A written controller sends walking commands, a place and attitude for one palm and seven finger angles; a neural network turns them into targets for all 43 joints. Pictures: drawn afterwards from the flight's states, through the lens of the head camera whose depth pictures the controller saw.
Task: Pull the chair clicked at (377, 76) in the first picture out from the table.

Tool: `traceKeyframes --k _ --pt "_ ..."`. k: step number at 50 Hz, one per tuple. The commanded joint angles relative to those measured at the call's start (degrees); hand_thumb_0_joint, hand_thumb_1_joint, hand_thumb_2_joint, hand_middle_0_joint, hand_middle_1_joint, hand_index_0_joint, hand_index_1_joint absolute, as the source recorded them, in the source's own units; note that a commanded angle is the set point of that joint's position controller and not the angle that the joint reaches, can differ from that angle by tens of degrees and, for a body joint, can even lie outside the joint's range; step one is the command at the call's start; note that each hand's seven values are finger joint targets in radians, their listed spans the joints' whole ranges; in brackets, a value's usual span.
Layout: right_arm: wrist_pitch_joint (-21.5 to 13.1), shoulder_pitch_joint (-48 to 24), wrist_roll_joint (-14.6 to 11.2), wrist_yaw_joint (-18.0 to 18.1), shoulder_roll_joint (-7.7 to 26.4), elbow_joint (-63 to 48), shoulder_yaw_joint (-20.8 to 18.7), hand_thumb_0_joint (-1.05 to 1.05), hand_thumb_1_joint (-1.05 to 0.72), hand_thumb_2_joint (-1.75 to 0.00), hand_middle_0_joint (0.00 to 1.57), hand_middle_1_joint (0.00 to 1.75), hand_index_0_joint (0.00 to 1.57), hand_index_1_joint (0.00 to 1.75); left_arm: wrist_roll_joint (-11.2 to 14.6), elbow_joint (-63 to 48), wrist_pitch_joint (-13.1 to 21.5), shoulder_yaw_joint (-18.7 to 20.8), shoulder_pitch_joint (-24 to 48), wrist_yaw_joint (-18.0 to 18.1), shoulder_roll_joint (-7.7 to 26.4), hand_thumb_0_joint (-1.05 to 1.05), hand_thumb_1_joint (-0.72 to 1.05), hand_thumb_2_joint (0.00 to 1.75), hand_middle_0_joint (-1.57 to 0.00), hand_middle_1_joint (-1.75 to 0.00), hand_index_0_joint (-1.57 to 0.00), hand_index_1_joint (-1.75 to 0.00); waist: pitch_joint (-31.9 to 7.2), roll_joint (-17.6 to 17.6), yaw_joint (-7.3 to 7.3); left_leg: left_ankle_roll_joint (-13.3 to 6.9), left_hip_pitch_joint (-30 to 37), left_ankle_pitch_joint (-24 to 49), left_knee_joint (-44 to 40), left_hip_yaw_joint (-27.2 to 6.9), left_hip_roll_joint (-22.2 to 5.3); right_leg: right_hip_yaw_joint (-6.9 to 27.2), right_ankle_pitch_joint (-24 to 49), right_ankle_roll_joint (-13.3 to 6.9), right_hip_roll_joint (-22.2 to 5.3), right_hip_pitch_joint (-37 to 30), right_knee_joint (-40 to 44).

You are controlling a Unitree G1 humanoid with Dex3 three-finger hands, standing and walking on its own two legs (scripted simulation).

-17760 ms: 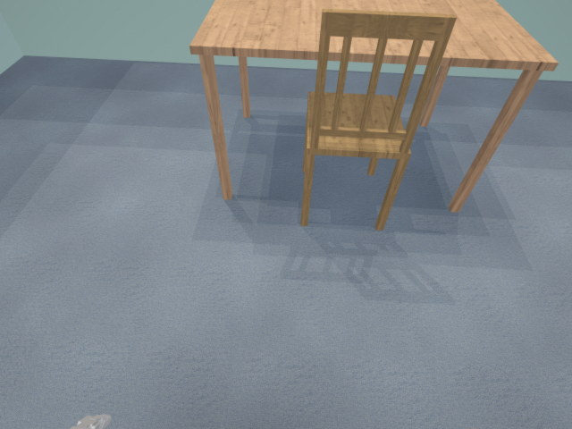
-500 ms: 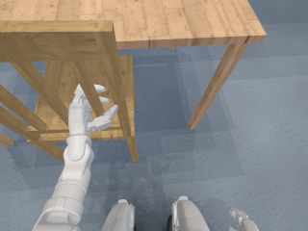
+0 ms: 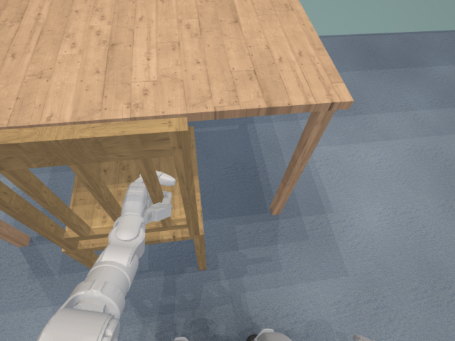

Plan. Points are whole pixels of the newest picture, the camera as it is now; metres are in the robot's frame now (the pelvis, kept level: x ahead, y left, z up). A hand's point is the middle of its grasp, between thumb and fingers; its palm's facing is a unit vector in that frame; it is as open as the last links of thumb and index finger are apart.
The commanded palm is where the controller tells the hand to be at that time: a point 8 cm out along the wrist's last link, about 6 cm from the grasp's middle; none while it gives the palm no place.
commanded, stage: step backward, pulling the chair out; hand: left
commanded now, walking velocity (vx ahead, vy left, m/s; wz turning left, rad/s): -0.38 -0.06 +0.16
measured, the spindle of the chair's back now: (107, 201) +0.39 +0.24 -0.06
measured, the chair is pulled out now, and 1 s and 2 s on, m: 0.06 0.19 0.25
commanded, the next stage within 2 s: none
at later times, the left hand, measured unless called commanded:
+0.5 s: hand (172, 246) +0.29 +0.10 -0.05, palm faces -0.01 -0.99 -0.15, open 5.3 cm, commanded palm +0.28 +0.15 -0.05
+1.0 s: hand (174, 268) +0.25 +0.09 -0.06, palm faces +0.00 -0.99 -0.17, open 5.4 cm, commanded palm +0.24 +0.14 -0.05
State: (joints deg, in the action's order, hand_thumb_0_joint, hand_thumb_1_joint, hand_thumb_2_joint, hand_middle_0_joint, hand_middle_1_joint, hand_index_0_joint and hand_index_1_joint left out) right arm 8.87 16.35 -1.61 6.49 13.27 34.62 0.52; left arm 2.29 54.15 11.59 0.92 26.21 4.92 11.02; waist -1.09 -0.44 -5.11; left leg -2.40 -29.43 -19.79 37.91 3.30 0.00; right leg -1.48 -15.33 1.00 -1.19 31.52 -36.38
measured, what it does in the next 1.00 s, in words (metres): shifts its weight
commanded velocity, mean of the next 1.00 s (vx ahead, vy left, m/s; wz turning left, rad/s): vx -0.38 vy -0.03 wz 0.14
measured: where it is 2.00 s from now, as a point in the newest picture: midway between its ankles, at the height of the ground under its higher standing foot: outside the picture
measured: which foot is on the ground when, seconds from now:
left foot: down 0.00-1.00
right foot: down 0.00-1.00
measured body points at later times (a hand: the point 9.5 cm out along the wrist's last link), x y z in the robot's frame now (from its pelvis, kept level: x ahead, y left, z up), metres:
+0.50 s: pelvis -0.06 -0.02 +0.00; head +0.01 -0.02 +0.45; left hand +0.28 +0.15 -0.04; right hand +0.04 -0.29 -0.12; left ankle -0.02 +0.09 -0.72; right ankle +0.01 -0.13 -0.72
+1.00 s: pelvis -0.10 -0.03 +0.00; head -0.04 -0.03 +0.44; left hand +0.25 +0.14 -0.04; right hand -0.01 -0.29 -0.13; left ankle -0.02 +0.09 -0.72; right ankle +0.01 -0.13 -0.72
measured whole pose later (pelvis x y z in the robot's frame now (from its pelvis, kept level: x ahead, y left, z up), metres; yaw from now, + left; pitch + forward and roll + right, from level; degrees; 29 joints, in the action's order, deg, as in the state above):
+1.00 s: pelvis -0.10 -0.03 +0.00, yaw +2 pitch +2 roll +1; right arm -1.8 15.0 -2.1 7.9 13.1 42.8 1.3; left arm 2.7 60.8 13.6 -2.4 27.8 5.9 8.4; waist 5.7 -0.8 -2.5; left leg -0.7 -26.9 -10.4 35.5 1.7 0.1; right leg -2.7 -10.3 -0.4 -1.1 29.0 -35.9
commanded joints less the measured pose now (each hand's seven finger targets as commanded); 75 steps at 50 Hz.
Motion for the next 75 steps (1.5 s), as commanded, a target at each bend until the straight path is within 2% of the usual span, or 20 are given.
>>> traceKeyframes --k 1,8,12,19,25,31,35,43,45,48,50,53,55,57,62,64,66,69,72,75 --pt "-2.8 2.5 0.4 0.1 7.5 -3.0 -3.1 0.0 -0.9 -0.9 0.2 0.3 0.2 0.3 -2.2 -8.3 4.1 0.0 14.0 0.0 5.2 0.0 0.9 0.9 -0.5 -1.45 -0.5 -1.45 -19.5 9.8 1.62 -0.1 19.0 45.3 -6.0 -10.4 -12.4 2.1 14.1 -1.1 -2.3 -9.5 0.6" --pt "-4.2 2.9 -0.4 0.6 7.7 -1.8 -3.7 0.0 -0.9 -0.9 0.2 0.3 0.2 0.3 -2.1 -8.2 4.9 1.3 11.1 0.3 7.8 0.0 0.9 0.9 -0.5 -1.45 -0.5 -1.45 -24.3 3.3 1.4 2.7 13.9 32.2 -3.7 -6.1 -8.7 5.6 38.9 -3.3 -7.6 -19.5 3.8" --pt "-4.7 2.4 -1.1 1.2 8.3 -1.2 -3.4 0.0 -0.9 -0.9 0.2 0.3 0.2 0.3 -1.7 -6.9 4.5 1.1 12.1 1.0 9.3 0.0 0.9 0.9 -0.5 -1.45 -0.5 -1.45 -24.5 0.7 1.17 3.3 10.0 16.8 -3.0 -5.0 -4.9 8.2 39.2 -4.4 -11.4 -21.9 6.3" --pt "-5.8 -1.4 -1.4 1.9 8.1 -0.8 -2.3 0.0 -0.9 -0.9 0.2 0.3 0.2 0.3 -0.9 -7.7 4.8 -1.7 15.5 1.2 6.3 0.0 0.9 0.9 -0.5 -1.45 -0.5 -1.45 -20.8 5.4 2.52 0.0 11.9 21.2 -11.1 -9.8 -8.9 3.3 15.1 -0.5 -4.2 -17.1 5.0" --pt "-7.7 -2.5 -1.3 1.9 7.8 -0.5 -2.4 0.0 -0.9 -0.9 0.2 0.3 0.2 0.3 -0.6 -6.6 5.0 -1.7 17.6 1.3 6.1 0.0 0.9 0.9 -0.5 -1.45 -0.5 -1.45 -16.9 6.9 3.27 -0.9 7.7 11.6 -12.4 -10.3 -10.2 3.7 3.5 -1.0 -3.6 -15.7 3.0" --pt "-10.5 -1.0 -1.4 1.8 7.4 0.7 -2.5 0.0 -0.9 -0.9 0.2 0.3 0.2 0.3 -1.1 -4.4 6.0 -1.3 18.9 2.0 7.3 0.0 0.9 0.9 -0.5 -1.45 -0.5 -1.45 -14.4 -1.9 2.73 1.1 7.8 -3.3 -5.8 -6.9 -4.4 10.0 -7.4 -2.9 -8.8 -10.5 14.0" --pt "-11.8 0.1 -1.2 1.2 7.6 3.0 -2.5 0.0 -0.9 -0.9 0.2 0.3 0.2 0.3 -1.5 -1.8 6.2 -0.9 18.5 2.9 7.7 0.0 0.9 0.9 -0.5 -1.45 -0.5 -1.45 -15.6 -4.7 2.52 2.2 11.9 -1.2 -1.2 -4.9 -1.6 11.7 -6.6 -4.4 -13.5 -10.3 19.0" --pt "-13.2 -2.6 -1.5 1.9 8.6 1.9 -1.3 0.0 -0.9 -0.9 0.2 0.3 0.2 0.3 -0.7 -4.0 6.4 -2.8 20.1 3.0 5.4 0.0 0.9 0.9 -0.5 -1.45 -0.5 -1.45 -12.7 5.7 3.53 -1.9 4.8 -5.4 -17.2 -14.7 -10.4 4.1 -11.0 -1.2 -3.4 -13.0 4.4" --pt "-13.1 -2.2 -1.1 2.0 8.3 2.4 -1.6 0.0 -0.9 -0.9 0.2 0.3 0.2 0.3 -0.6 -4.2 6.1 -3.0 21.0 2.6 4.3 0.0 0.9 0.9 -0.5 -1.45 -0.5 -1.45 -14.2 6.6 3.5 -3.2 6.8 6.0 -15.6 -17.5 -12.8 3.5 -2.4 -1.4 -2.0 -14.1 -1.2" --pt "-13.0 -1.8 -0.2 1.8 8.1 3.0 -2.2 0.0 -0.9 -0.9 0.2 0.3 0.2 0.3 -1.2 -4.1 5.5 -2.3 21.4 1.9 4.7 0.0 0.9 0.9 -0.5 -1.45 -0.5 -1.45 -16.9 7.5 3.29 -2.9 9.9 19.2 -11.9 -15.7 -13.2 3.5 4.5 -1.2 -2.2 -15.9 -1.5" --pt "-12.8 -3.0 -0.3 1.4 7.6 2.3 -2.1 0.0 -0.9 -0.9 0.2 0.3 0.2 0.3 -1.2 -4.6 5.0 -2.9 21.6 1.5 3.9 0.0 0.9 0.9 -0.5 -1.45 -0.5 -1.45 -14.0 8.9 3.78 -2.7 2.8 8.9 -13.1 -15.2 -13.1 4.3 -1.2 -2.0 -2.7 -18.2 -1.8" --pt "-12.9 -2.3 -0.6 1.3 7.6 1.9 -2.4 0.0 -0.9 -0.9 0.2 0.3 0.2 0.3 -1.0 -4.5 4.8 -1.7 19.7 1.9 6.1 0.0 0.9 0.9 -0.5 -1.45 -0.5 -1.45 -12.6 0.5 3.89 -0.4 -2.6 -4.2 -6.7 -11.1 -7.7 11.8 -8.1 -4.1 -8.1 -19.0 6.5" --pt "-12.8 -0.9 -0.9 0.6 7.3 3.1 -3.0 0.0 -0.9 -0.9 0.2 0.3 0.2 0.3 -1.1 -2.7 4.0 -1.2 18.1 2.6 7.4 0.0 0.9 0.9 -0.5 -1.45 -0.5 -1.45 -14.0 -10.0 3.9 3.5 5.5 -8.6 11.5 -5.0 0.4 22.8 -21.4 -8.4 -19.6 -10.5 23.3" --pt "-12.8 -2.4 -0.1 0.0 7.4 3.2 -2.8 0.0 -0.9 -0.9 0.2 0.3 0.2 0.3 -1.3 -1.8 3.2 -0.8 17.2 2.6 6.0 0.0 0.9 0.9 -0.5 -1.45 -0.5 -1.45 -15.0 -8.1 4.77 3.8 3.1 -11.3 23.9 -7.7 1.4 21.8 -6.8 -12.0 -22.3 -15.0 22.8" --pt "-13.1 -1.9 -0.1 0.6 7.6 4.9 -1.3 0.0 -0.9 -0.9 0.2 0.3 0.2 0.3 -1.2 -3.7 2.4 -1.5 19.1 2.5 4.5 0.0 0.9 0.9 -0.5 -1.45 -0.5 -1.45 -16.0 -6.0 3.29 4.2 9.2 -8.5 2.7 -5.4 -0.2 8.6 21.4 -7.3 -17.8 -21.9 13.8" --pt "-12.8 0.0 -0.2 1.2 8.1 5.6 -1.5 0.0 -0.9 -0.9 0.2 0.3 0.2 0.3 -0.9 -4.7 2.1 -2.5 18.8 2.2 3.6 0.0 0.9 0.9 -0.5 -1.45 -0.5 -1.45 -17.0 -5.2 2.72 3.7 13.1 1.5 -12.1 -4.7 -1.8 6.1 20.3 -4.4 -15.2 -22.4 10.2" --pt "-12.1 -0.5 -0.1 1.7 9.5 3.6 -2.8 0.0 -0.9 -0.9 0.2 0.3 0.2 0.3 -1.0 -7.7 2.7 -3.8 21.2 1.5 1.9 0.0 0.9 0.9 -0.5 -1.45 -0.5 -1.45 -17.4 1.6 3.45 0.2 13.2 17.1 -14.5 -11.3 -9.1 1.9 17.3 -0.3 -6.4 -21.0 4.1" --pt "-11.0 -3.8 0.9 1.5 7.1 0.8 -2.2 0.0 -0.9 -0.9 0.2 0.3 0.2 0.3 -1.4 -12.0 3.5 -5.8 25.1 0.9 -0.8 0.0 0.9 0.9 -0.5 -1.45 -0.5 -1.45 -15.9 10.7 3.41 -1.0 9.6 24.5 -14.2 -12.0 -13.3 0.4 10.2 -0.2 -4.3 -20.4 -4.9" --pt "-10.7 -1.4 0.8 0.9 7.6 1.8 -3.3 0.0 -0.9 -0.9 0.2 0.3 0.2 0.3 -2.0 -9.1 3.6 -4.7 23.8 0.8 -0.2 0.0 0.9 0.9 -0.5 -1.45 -0.5 -1.45 -16.1 4.1 3.26 0.3 13.4 32.1 -7.9 -10.3 -12.4 1.4 17.9 -1.2 -4.0 -19.2 -0.5" --pt "-10.0 0.0 0.2 1.0 7.3 2.6 -3.9 0.0 -0.9 -0.9 0.2 0.3 0.2 0.3 -2.1 -7.3 4.2 -3.5 22.9 0.9 2.0 0.0 0.9 0.9 -0.5 -1.45 -0.5 -1.45 -21.1 -2.7 1.97 4.2 11.7 20.3 -1.9 -5.0 -6.7 6.1 33.9 -3.6 -10.4 -22.7 3.7"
